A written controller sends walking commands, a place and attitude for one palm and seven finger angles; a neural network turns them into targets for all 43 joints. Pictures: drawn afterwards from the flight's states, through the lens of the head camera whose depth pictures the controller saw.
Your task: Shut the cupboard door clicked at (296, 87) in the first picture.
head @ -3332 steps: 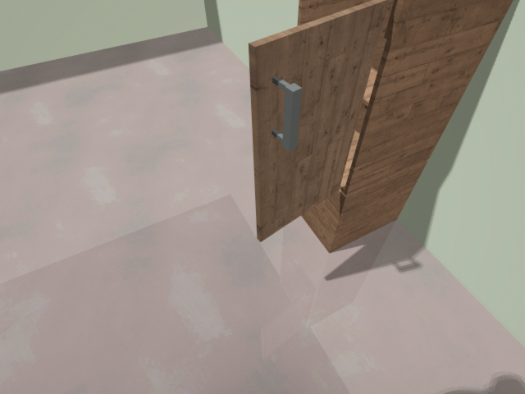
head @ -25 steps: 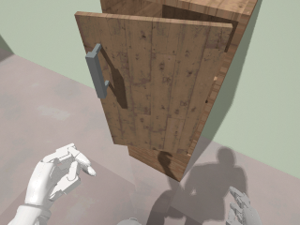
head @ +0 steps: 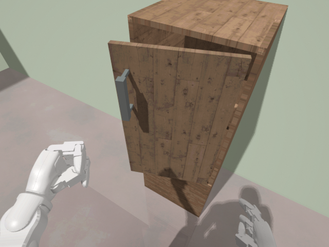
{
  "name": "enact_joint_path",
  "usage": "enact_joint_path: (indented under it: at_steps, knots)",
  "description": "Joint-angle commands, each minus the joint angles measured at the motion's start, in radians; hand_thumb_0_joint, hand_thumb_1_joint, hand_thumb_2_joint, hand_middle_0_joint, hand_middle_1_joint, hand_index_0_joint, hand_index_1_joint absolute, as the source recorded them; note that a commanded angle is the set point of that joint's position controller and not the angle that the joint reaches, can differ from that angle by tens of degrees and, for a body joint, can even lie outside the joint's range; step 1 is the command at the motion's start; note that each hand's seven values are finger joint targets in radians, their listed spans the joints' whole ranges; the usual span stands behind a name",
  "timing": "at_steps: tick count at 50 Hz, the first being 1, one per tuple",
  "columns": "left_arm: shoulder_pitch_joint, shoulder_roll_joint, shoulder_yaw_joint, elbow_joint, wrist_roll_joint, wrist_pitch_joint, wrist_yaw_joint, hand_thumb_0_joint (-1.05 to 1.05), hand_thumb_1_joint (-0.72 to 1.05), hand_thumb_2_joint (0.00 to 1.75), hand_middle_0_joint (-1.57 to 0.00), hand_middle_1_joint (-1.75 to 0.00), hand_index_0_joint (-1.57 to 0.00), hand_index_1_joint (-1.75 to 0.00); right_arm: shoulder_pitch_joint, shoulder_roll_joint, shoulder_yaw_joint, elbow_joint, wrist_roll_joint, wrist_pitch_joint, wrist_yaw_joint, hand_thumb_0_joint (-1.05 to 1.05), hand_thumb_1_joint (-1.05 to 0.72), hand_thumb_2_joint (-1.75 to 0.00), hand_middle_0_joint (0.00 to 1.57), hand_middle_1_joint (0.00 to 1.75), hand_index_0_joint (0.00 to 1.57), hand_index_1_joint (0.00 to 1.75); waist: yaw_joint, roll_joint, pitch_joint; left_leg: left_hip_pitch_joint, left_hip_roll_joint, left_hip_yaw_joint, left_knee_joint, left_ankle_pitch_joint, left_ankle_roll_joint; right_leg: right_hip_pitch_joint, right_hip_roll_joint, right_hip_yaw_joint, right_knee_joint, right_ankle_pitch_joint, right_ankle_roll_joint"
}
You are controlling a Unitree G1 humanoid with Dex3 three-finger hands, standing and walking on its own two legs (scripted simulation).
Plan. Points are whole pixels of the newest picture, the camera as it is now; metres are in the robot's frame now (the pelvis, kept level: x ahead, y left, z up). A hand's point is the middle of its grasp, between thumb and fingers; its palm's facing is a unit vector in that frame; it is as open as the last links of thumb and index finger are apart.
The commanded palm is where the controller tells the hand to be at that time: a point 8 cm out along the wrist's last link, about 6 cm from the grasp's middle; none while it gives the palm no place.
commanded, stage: raise the hand and make a fist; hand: left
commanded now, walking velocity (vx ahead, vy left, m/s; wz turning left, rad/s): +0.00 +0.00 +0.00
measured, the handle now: (126, 95) +0.47 +0.16 +0.13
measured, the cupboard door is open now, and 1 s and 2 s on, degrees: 20 20 20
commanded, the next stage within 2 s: bring the fist close to the handle in 0.42 s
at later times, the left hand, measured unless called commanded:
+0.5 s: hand (100, 172) +0.22 +0.16 +0.13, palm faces -0.05 -1.00 -0.08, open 3.1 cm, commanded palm +0.20 +0.21 +0.14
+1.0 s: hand (111, 145) +0.29 +0.15 +0.13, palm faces -0.07 -1.00 -0.05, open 3.1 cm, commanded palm +0.27 +0.20 +0.14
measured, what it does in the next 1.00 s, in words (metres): stands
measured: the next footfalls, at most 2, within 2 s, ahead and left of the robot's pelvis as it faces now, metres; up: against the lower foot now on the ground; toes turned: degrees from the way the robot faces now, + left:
none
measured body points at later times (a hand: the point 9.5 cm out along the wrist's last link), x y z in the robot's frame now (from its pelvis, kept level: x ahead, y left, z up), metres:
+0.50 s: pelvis +0.00 -0.03 +0.01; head -0.02 -0.05 +0.46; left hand +0.22 +0.21 +0.14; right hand +0.18 -0.26 -0.06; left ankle +0.03 +0.06 -0.72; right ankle +0.01 -0.12 -0.72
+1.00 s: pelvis +0.01 -0.04 +0.01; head +0.01 -0.06 +0.46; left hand +0.29 +0.21 +0.14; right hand +0.18 -0.29 -0.07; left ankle +0.03 +0.06 -0.72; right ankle +0.01 -0.12 -0.72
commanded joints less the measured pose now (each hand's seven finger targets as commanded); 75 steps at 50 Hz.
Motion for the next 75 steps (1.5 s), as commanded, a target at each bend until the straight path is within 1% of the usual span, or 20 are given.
enact_joint_path:
  at_steps: [1, 4, 7, 13, 16, 19, 22, 23, 28, 33, 39, 43, 45, 51, 53, 56, 60, 65, 70, 75]
  knots:
    - [-0.227, 0.096, 0.083, -0.171, -0.047, -0.049, -0.008, 0.00, 0.90, 0.90, -1.30, -1.50, -1.30, -1.50, -0.118, -0.137, -0.061, -0.130, 0.010, -0.063, -0.011, 0.00, -0.90, -0.90, 0.20, 0.30, 0.20, 0.30, -0.011, 0.075, -0.077, 0.128, 0.070, -0.154, -0.228, 0.071, -0.085, -0.028, 0.023, -0.016, -0.105, 0.088, -0.027]
    - [-0.134, 0.038, 0.024, -0.056, -0.035, 0.039, -0.050, 0.00, 0.90, 0.90, -1.30, -1.50, -1.30, -1.50, -0.112, -0.143, -0.070, -0.127, 0.023, -0.060, -0.008, 0.00, -0.90, -0.90, 0.20, 0.30, 0.20, 0.30, -0.009, 0.003, -0.029, 0.097, 0.066, -0.134, -0.234, 0.059, -0.072, -0.024, 0.016, -0.008, -0.133, 0.092, -0.022]
    - [-0.136, 0.075, 0.051, -0.103, -0.028, 0.084, -0.061, 0.00, 0.90, 0.90, -1.30, -1.50, -1.30, -1.50, -0.125, -0.148, -0.076, -0.146, 0.022, -0.052, -0.008, 0.00, -0.90, -0.90, 0.20, 0.30, 0.20, 0.30, -0.002, -0.028, -0.053, 0.104, 0.059, -0.122, -0.235, 0.069, -0.060, -0.001, 0.011, 0.001, -0.146, 0.091, -0.019]
    - [-0.239, 0.203, 0.183, -0.280, -0.022, -0.052, 0.027, 0.00, 0.90, 0.90, -1.30, -1.50, -1.30, -1.50, -0.126, -0.136, -0.071, -0.146, -0.008, -0.064, -0.009, 0.00, -0.90, -0.90, 0.20, 0.30, 0.20, 0.30, 0.009, 0.005, -0.138, 0.158, 0.052, -0.104, -0.215, 0.154, -0.055, 0.032, 0.018, 0.011, -0.145, 0.103, -0.023]
    - [-0.217, 0.122, 0.132, -0.212, -0.030, -0.102, 0.033, 0.00, 0.90, 0.90, -1.30, -1.50, -1.30, -1.50, -0.119, -0.127, -0.067, -0.123, -0.005, -0.073, -0.006, 0.00, -0.90, -0.90, 0.20, 0.30, 0.20, 0.30, -0.006, 0.063, -0.088, 0.156, 0.046, -0.100, -0.217, 0.124, -0.060, 0.008, 0.018, 0.008, -0.150, 0.089, -0.025]
    - [-0.166, 0.065, 0.057, -0.107, -0.023, -0.067, -0.001, 0.00, 0.90, 0.90, -1.30, -1.50, -1.30, -1.50, -0.121, -0.138, -0.074, -0.110, 0.006, -0.077, -0.004, 0.00, -0.90, -0.90, 0.20, 0.30, 0.20, 0.30, -0.021, 0.051, -0.023, 0.118, 0.042, -0.087, -0.206, 0.074, -0.048, -0.011, 0.007, 0.027, -0.176, 0.062, -0.019]
    - [-0.146, 0.070, 0.031, -0.105, -0.017, -0.010, -0.036, 0.00, 0.90, 0.90, -1.30, -1.50, -1.30, -1.50, -0.122, -0.146, -0.080, -0.122, 0.013, -0.075, -0.009, 0.00, -0.90, -0.90, 0.20, 0.30, 0.20, 0.30, -0.018, 0.027, -0.036, 0.107, 0.039, -0.076, -0.197, 0.068, -0.041, 0.001, -0.003, 0.047, -0.193, 0.049, -0.012]
    - [-0.134, 0.096, 0.052, -0.094, -0.016, 0.000, -0.041, 0.00, 0.90, 0.90, -1.30, -1.50, -1.30, -1.50, -0.120, -0.150, -0.084, -0.121, 0.012, -0.076, -0.010, 0.00, -0.90, -0.90, 0.20, 0.30, 0.20, 0.30, -0.020, -0.037, -0.045, 0.102, 0.040, -0.075, -0.181, 0.095, -0.036, 0.015, -0.007, 0.062, -0.197, 0.064, -0.008]
    - [-0.265, 0.225, 0.191, -0.161, -0.033, -0.051, -0.011, 0.00, 0.90, 0.90, -1.30, -1.50, -1.30, -1.50, -0.133, -0.149, -0.082, -0.115, -0.004, -0.067, -0.024, 0.00, -0.90, -0.90, 0.20, 0.30, 0.20, 0.30, -0.013, -0.067, -0.099, 0.106, 0.036, -0.066, -0.155, 0.141, -0.033, 0.040, -0.015, 0.090, -0.197, 0.072, 0.001]
    - [-0.377, 0.175, 0.161, -0.034, -0.047, -0.107, -0.003, 0.00, 0.90, 0.90, -1.30, -1.50, -1.30, -1.50, -0.135, -0.141, -0.075, -0.081, 0.002, -0.069, -0.026, 0.00, -0.90, -0.90, 0.20, 0.30, 0.20, 0.30, -0.030, -0.003, -0.064, 0.109, 0.032, -0.063, -0.145, 0.121, -0.036, 0.009, -0.022, 0.108, -0.204, 0.057, 0.001]
    - [-0.396, 0.132, 0.085, 0.118, -0.041, -0.027, -0.092, 0.00, 0.90, 0.90, -1.30, -1.50, -1.30, -1.50, -0.134, -0.153, -0.084, -0.091, 0.018, -0.061, -0.032, 0.00, -0.90, -0.90, 0.20, 0.30, 0.20, 0.30, -0.024, -0.038, -0.105, 0.076, 0.032, -0.053, -0.116, 0.139, -0.037, 0.045, -0.058, 0.166, -0.199, 0.136, 0.035]
    - [-0.428, 0.241, 0.199, 0.079, -0.054, -0.032, -0.088, 0.00, 0.90, 0.90, -1.30, -1.50, -1.30, -1.50, -0.133, -0.161, -0.087, -0.106, 0.012, -0.051, -0.031, 0.00, -0.90, -0.90, 0.20, 0.30, 0.20, 0.30, -0.001, -0.098, -0.198, 0.078, 0.034, -0.056, -0.107, 0.213, -0.038, 0.112, -0.061, 0.160, -0.153, 0.289, 0.049]
    - [-0.464, 0.241, 0.227, 0.076, -0.057, -0.055, -0.071, 0.00, 0.90, 0.90, -1.30, -1.50, -1.30, -1.50, -0.133, -0.150, -0.085, -0.109, 0.009, -0.045, -0.029, 0.00, -0.90, -0.90, 0.20, 0.30, 0.20, 0.30, 0.000, -0.081, -0.203, 0.088, 0.028, -0.049, -0.116, 0.230, -0.037, 0.110, -0.052, 0.138, -0.141, 0.328, 0.043]
    - [-0.535, 0.141, 0.107, 0.096, -0.022, -0.073, -0.029, 0.00, 0.90, 0.90, -1.30, -1.50, -1.30, -1.50, -0.114, -0.145, -0.085, -0.101, 0.011, -0.045, -0.022, 0.00, -0.90, -0.90, 0.20, 0.30, 0.20, 0.30, -0.022, 0.039, -0.150, 0.156, 0.031, -0.045, -0.144, 0.249, -0.036, 0.023, -0.012, 0.066, -0.125, 0.288, 0.001]
    - [-0.537, 0.124, 0.072, 0.141, -0.008, -0.048, -0.028, 0.00, 0.90, 0.90, -1.30, -1.50, -1.30, -1.50, -0.107, -0.154, -0.089, -0.094, 0.013, -0.040, -0.023, 0.00, -0.90, -0.90, 0.20, 0.30, 0.20, 0.30, -0.035, -0.007, -0.123, 0.151, 0.037, -0.051, -0.145, 0.234, -0.032, 0.003, -0.011, 0.065, -0.135, 0.262, 0.003]
    - [-0.575, 0.084, 0.021, 0.120, 0.003, -0.019, -0.027, 0.00, 0.90, 0.90, -1.30, -1.50, -1.30, -1.50, -0.107, -0.152, -0.089, -0.106, 0.017, -0.032, -0.024, 0.00, -0.90, -0.90, 0.20, 0.30, 0.20, 0.30, -0.035, 0.004, -0.157, 0.174, 0.035, -0.062, -0.164, 0.238, -0.034, 0.007, -0.005, 0.041, -0.128, 0.253, -0.007]
    - [-0.636, 0.128, 0.067, 0.081, 0.010, -0.028, 0.010, 0.00, 0.90, 0.90, -1.30, -1.50, -1.30, -1.50, -0.109, -0.148, -0.087, -0.105, 0.008, -0.022, -0.023, 0.00, -0.90, -0.90, 0.20, 0.30, 0.20, 0.30, -0.029, -0.022, -0.232, 0.206, 0.039, -0.066, -0.167, 0.280, -0.035, 0.039, -0.003, 0.036, -0.118, 0.281, -0.012]
    - [-0.704, 0.100, 0.048, 0.107, 0.030, -0.060, 0.065, 0.00, 0.90, 0.90, -1.30, -1.50, -1.30, -1.50, -0.115, -0.138, -0.080, -0.089, 0.001, -0.010, -0.014, 0.00, -0.90, -0.90, 0.20, 0.30, 0.20, 0.30, -0.031, -0.008, -0.225, 0.227, 0.048, -0.074, -0.184, 0.289, -0.047, 0.025, 0.001, 0.024, -0.115, 0.256, -0.019]
    - [-0.776, 0.044, -0.022, 0.260, 0.059, -0.004, 0.075, 0.00, 0.90, 0.90, -1.30, -1.50, -1.30, -1.50, -0.112, -0.144, -0.079, -0.071, 0.010, 0.026, -0.008, 0.00, -0.90, -0.90, 0.20, 0.30, 0.20, 0.30, -0.052, -0.015, -0.147, 0.202, 0.052, -0.083, -0.202, 0.229, -0.052, -0.014, 0.000, 0.022, -0.135, 0.207, -0.022]
    - [-0.904, 0.048, -0.031, 0.267, 0.066, 0.009, 0.090, 0.00, 0.90, 0.90, -1.30, -1.50, -1.30, -1.50, -0.116, -0.143, -0.079, -0.080, 0.009, 0.051, -0.008, 0.00, -0.90, -0.90, 0.20, 0.30, 0.20, 0.30, -0.055, -0.022, -0.210, 0.237, 0.051, -0.086, -0.200, 0.256, -0.052, 0.001, -0.002, 0.024, -0.135, 0.226, -0.026]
